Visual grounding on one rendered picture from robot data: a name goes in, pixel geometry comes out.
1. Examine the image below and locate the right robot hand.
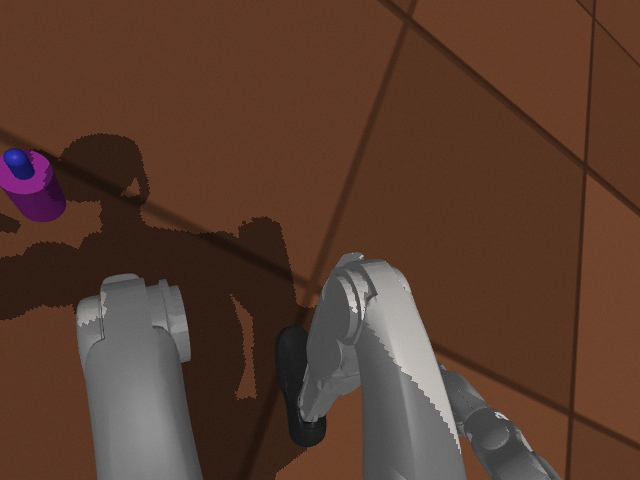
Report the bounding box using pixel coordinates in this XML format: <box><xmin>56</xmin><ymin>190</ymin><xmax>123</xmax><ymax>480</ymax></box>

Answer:
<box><xmin>437</xmin><ymin>361</ymin><xmax>490</xmax><ymax>437</ymax></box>

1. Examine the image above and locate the bottle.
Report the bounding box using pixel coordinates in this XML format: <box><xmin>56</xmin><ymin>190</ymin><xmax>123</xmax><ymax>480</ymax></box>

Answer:
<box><xmin>0</xmin><ymin>148</ymin><xmax>66</xmax><ymax>222</ymax></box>

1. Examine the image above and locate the right robot arm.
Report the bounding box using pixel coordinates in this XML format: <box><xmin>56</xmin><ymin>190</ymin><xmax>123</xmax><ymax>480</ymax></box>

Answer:
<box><xmin>463</xmin><ymin>408</ymin><xmax>562</xmax><ymax>480</ymax></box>

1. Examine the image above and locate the right robot foot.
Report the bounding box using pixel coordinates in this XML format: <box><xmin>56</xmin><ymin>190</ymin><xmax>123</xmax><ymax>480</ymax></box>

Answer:
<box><xmin>275</xmin><ymin>326</ymin><xmax>326</xmax><ymax>447</ymax></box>

